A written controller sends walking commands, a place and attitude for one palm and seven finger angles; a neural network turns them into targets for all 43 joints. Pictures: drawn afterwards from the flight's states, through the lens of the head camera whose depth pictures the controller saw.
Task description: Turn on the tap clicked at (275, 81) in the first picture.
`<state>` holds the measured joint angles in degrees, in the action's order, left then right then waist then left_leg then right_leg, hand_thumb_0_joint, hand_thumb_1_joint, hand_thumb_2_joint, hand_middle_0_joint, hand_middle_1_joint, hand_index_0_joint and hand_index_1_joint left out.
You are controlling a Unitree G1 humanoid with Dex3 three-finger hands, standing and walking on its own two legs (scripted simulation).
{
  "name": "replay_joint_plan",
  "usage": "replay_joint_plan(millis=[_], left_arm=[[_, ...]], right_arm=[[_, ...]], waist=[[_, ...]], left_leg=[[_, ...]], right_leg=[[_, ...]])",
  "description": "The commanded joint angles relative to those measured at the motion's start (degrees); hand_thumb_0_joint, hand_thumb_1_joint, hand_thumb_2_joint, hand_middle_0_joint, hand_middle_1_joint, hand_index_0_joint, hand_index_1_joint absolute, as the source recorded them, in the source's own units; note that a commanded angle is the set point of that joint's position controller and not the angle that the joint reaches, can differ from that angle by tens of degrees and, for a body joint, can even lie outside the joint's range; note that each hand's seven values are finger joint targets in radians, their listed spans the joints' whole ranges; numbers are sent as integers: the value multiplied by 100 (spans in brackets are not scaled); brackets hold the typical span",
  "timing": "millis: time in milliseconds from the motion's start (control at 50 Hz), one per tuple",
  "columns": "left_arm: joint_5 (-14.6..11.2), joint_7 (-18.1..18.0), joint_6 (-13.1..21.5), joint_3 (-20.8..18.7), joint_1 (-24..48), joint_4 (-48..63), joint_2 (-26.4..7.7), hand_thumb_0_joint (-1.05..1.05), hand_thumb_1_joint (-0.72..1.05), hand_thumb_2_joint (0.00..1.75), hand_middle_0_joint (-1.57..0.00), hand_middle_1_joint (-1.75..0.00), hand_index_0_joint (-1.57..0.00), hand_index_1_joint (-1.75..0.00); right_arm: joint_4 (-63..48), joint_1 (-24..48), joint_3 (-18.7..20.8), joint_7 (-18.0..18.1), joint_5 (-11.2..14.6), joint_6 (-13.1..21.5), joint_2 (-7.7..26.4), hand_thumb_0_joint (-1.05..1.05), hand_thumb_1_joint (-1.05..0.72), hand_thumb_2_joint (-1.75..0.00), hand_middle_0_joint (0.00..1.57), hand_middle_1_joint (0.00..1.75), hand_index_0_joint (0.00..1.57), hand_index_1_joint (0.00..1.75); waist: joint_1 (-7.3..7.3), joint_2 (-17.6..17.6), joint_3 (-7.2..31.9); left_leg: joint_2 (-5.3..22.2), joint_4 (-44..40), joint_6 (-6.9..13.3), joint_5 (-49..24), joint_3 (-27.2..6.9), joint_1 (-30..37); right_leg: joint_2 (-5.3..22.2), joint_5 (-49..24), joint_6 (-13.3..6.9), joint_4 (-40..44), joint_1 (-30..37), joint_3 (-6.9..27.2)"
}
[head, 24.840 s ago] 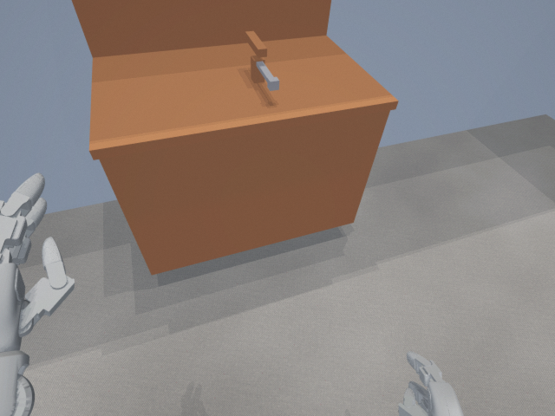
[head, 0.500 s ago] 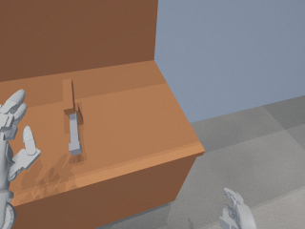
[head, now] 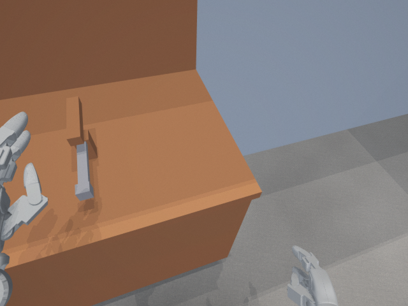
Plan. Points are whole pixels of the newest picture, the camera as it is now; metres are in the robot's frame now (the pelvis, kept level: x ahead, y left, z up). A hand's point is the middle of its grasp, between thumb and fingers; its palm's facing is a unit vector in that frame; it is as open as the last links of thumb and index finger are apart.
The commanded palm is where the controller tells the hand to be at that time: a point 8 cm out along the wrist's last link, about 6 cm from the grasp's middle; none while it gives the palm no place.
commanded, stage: shuffle to correct the standing spot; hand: left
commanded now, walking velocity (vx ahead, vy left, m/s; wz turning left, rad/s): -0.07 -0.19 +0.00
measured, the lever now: (84, 191) +0.32 +0.28 +0.00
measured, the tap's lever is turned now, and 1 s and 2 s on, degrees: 0 0 0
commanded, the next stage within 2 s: none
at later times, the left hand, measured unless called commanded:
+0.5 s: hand (82, 202) +0.22 +0.19 +0.16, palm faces +0.33 -0.85 -0.40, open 7.4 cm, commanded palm +0.16 +0.23 +0.17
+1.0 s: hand (57, 207) +0.21 +0.22 +0.16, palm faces +0.36 -0.84 -0.40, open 7.4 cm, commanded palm +0.16 +0.25 +0.17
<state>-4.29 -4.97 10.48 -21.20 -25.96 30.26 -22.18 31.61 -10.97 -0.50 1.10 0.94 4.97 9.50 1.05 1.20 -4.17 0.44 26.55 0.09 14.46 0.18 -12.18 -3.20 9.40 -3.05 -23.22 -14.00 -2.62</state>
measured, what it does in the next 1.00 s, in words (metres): stands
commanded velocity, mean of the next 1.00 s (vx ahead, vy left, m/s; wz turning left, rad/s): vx -0.13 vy -0.18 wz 0.00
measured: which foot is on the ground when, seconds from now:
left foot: down 0.00-1.00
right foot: down 0.00-1.00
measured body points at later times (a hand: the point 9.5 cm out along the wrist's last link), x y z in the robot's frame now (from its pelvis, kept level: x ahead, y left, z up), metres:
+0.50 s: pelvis +0.00 -0.05 +0.00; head +0.03 -0.04 +0.44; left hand +0.20 +0.24 +0.18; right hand +0.16 -0.29 -0.09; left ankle +0.00 +0.11 -0.74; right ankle +0.03 -0.08 -0.74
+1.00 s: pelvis +0.00 -0.03 -0.01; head +0.02 -0.01 +0.44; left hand +0.19 +0.26 +0.19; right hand +0.16 -0.25 -0.09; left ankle +0.00 +0.11 -0.74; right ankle +0.03 -0.08 -0.74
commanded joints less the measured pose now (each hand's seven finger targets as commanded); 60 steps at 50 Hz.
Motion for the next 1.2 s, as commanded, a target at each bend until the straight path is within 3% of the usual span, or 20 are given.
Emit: replay_joint_plan(millis=[0, 60, 140, 160, 220, 260, 340, 420, 440, 580, 640, 720, 740, 820, 900, 940, 980, 1060, 1120, 1180], left_arm=[[-97, -128, 323, -667, 159, 1075, -869, 0, 90, 90, -20, -30, -20, -30], [-118, -129, 283, -570, 226, 1069, -801, 0, 90, 90, -20, -30, -20, -30], [-122, -194, 207, -699, 249, 1140, -986, 0, 90, 90, -20, -30, -20, -30], [-129, -197, 207, -567, 233, 1100, -860, 0, 90, 90, -20, -30, -20, -30], [-124, -232, 165, -639, 158, 1095, -944, 0, 90, 90, -20, -30, -20, -30], [-142, -246, 152, -624, 69, 1099, -918, 0, 90, 90, -20, -30, -20, -30], [-141, -282, 159, -781, -25, 1179, -1089, 0, 90, 90, -20, -30, -20, -30], [-122, -271, 200, -710, 6, 1253, -1032, 0, 90, 90, -20, -30, -20, -30], [-122, -268, 187, -744, 62, 1320, -1092, 0, 90, 90, -20, -30, -20, -30], [-145, -199, 245, -827, -151, 1333, -1105, 0, 90, 90, -20, -30, -20, -30], [-147, -200, 255, -928, -300, 1146, -1128, 0, 90, 90, -20, -30, -20, -30], [-158, -200, 227, -837, -355, 1255, -1067, 0, 90, 90, -20, -30, -20, -30], [-167, -217, 208, -891, -338, 1339, -1129, 0, 90, 90, -20, -30, -20, -30], [-134, -240, 208, -791, -87, 1461, -1122, 0, 90, 90, -20, -30, -20, -30], [-72, -235, 177, -698, 180, 1400, -1059, 0, 90, 90, -20, -30, -20, -30], [-43, -196, 171, -639, 307, 1454, -1024, 0, 90, 90, -20, -30, -20, -30], [-41, -168, 169, -616, 248, 1264, -988, 0, 90, 90, -20, -30, -20, -30], [-69, -130, 164, -555, 53, 1233, -877, 0, 90, 90, -20, -30, -20, -30], [-105, -163, 159, -660, 21, 1291, -984, 0, 90, 90, -20, -30, -20, -30], [-132, -216, 160, -721, 34, 1359, -1053, 0, 90, 90, -20, -30, -20, -30]], right_arm=[[-866, 369, 412, 90, 11, 324, 889, 0, -90, -90, 20, 30, 20, 30], [-826, 366, 395, 113, 12, 317, 885, 0, -90, -90, 20, 30, 20, 30], [-809, 386, 425, 131, 55, 314, 870, 0, -90, -90, 20, 30, 20, 30], [-792, 330, 408, 129, 33, 295, 867, 0, -90, -90, 20, 30, 20, 30], [-794, 278, 433, 134, 56, 277, 880, 0, -90, -90, 20, 30, 20, 30], [-770, 320, 405, 139, 47, 250, 860, 0, -90, -90, 20, 30, 20, 30], [-771, 411, 400, 163, 50, 228, 885, 0, -90, -90, 20, 30, 20, 30], [-778, 329, 422, 166, 25, 220, 935, 0, -90, -90, 20, 30, 20, 30], [-777, 407, 407, 174, 36, 227, 913, 0, -90, -90, 20, 30, 20, 30], [-854, 242, 462, 183, 14, 212, 917, 0, -90, -90, 20, 30, 20, 30], [-794, 259, 457, 193, 11, 202, 848, 0, -90, -90, 20, 30, 20, 30], [-845, 150, 450, 186, 35, 179, 866, 0, -90, -90, 20, 30, 20, 30], [-830, 232, 429, 200, 40, 191, 837, 0, -90, -90, 20, 30, 20, 30], [-847, 273, 367, 236, -8, 218, 888, 0, -90, -90, 20, 30, 20, 30], [-830, 339, 358, 257, -12, 256, 913, 0, -90, -90, 20, 30, 20, 30], [-831, 376, 359, 238, -3, 276, 878, 0, -90, -90, 20, 30, 20, 30], [-821, 257, 395, 208, -20, 283, 899, 0, -90, -90, 20, 30, 20, 30], [-837, 228, 393, 130, 0, 263, 892, 0, -90, -90, 20, 30, 20, 30], [-852, 179, 422, 107, 32, 258, 892, 0, -90, -90, 20, 30, 20, 30], [-826, 179, 396, 121, 31, 252, 856, 0, -90, -90, 20, 30, 20, 30]], waist=[[-51, -435, 1106], [-90, -299, 1055], [-94, -148, 972], [-128, -28, 1008], [-121, 105, 950], [-138, 91, 979], [-98, -268, 950], [-88, -407, 1068], [-90, -494, 1019], [-74, -251, 1257], [-87, -51, 1265], [-103, 161, 1330], [-101, 60, 1323], [-102, -306, 1123], [-78, -863, 1010], [-73, -1011, 1001], [-72, -897, 1001], [-102, -639, 1028], [-121, -279, 995], [-164, -135, 985]], left_leg=[[797, -340, 73, -740, -521, -170], [660, -210, 96, -235, -419, -193], [464, 102, 119, 209, -235, -42], [409, 197, 128, 239, -202, -76], [321, 447, 136, 385, -75, -38], [362, 405, 151, 213, -93, -11], [493, 188, 176, 28, -148, -65], [655, 20, 204, -267, -239, -178], [691, -2, 189, -402, -266, -148], [748, 288, 107, -1108, -220, -197], [658, 429, 86, -797, -137, -175], [499, 491, 129, 73, -96, -163], [529, 444, 133, 49, -126, -38], [826, -98, 259, 225, -477, -238], [1226, -490, 330, -232, -842, -652], [1281, -456, 303, -713, -864, -640], [1289, -367, 277, -915, -857, -652], [1062, -136, 206, -561, -683, -649], [730, 159, 138, 158, -478, -534], [506, 376, 105, 398, -330, -282]], right_leg=[[643, -798, 148, 104, 652, 661], [702, -434, 120, 274, 424, 814], [913, 336, 59, 701, -13, 1144], [966, 470, 57, 752, -10, 1143], [1101, 890, 154, 1002, -227, 1303], [1113, 731, 154, 960, -201, 1242], [1014, 440, 332, 846, -91, 1135], [852, -134, 488, 569, 271, 968], [841, -322, 429, 500, 237, 915], [937, -1641, 427, 124, 495, 804], [1064, -1551, 407, 251, 324, 922], [1174, -133, 338, 555, 44, 1175], [1182, -27, 228, 567, -105, 1187], [872, 552, 356, 406, -158, 956], [609, -62, 342, -241, 323, 640], [584, -352, 264, -379, 395, 548], [590, -447, 232, -361, 495, 508], [675, -554, 124, -159, 531, 637], [919, -147, 6, 249, 248, 1023], [1114, 393, -102, 573, -117, 1254]])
